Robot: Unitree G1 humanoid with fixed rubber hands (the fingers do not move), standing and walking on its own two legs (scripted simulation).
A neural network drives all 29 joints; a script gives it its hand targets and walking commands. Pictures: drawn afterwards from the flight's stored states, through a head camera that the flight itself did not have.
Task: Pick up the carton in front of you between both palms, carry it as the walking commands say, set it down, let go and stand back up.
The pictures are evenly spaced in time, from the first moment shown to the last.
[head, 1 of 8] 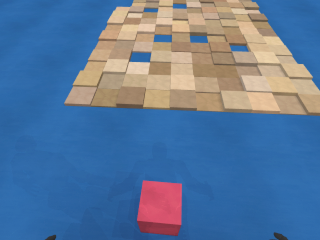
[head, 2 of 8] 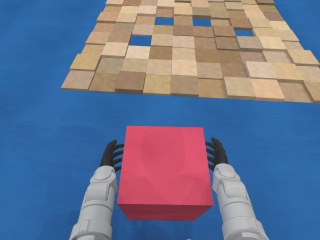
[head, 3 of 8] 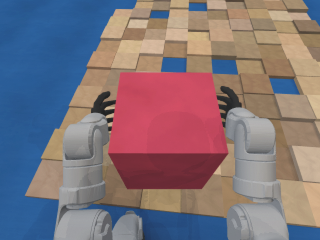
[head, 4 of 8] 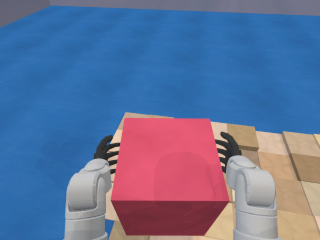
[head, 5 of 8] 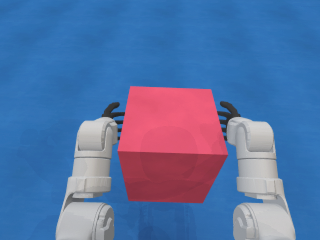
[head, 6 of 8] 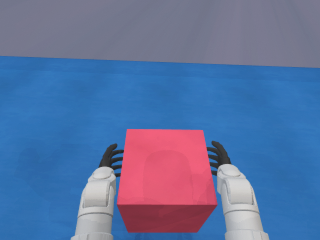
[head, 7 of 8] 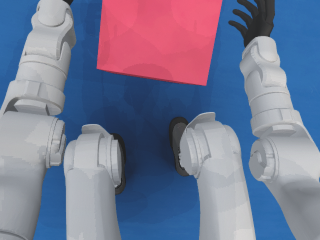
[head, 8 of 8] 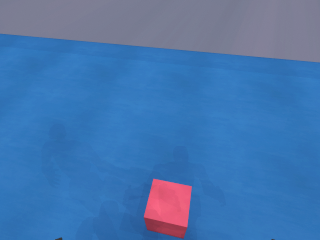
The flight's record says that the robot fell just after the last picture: no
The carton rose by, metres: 0.79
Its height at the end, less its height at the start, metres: +0.00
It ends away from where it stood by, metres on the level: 6.57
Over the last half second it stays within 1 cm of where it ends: yes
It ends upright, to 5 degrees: yes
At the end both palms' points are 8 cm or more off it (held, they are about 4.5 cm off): yes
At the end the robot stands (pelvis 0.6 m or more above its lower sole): yes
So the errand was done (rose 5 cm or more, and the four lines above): yes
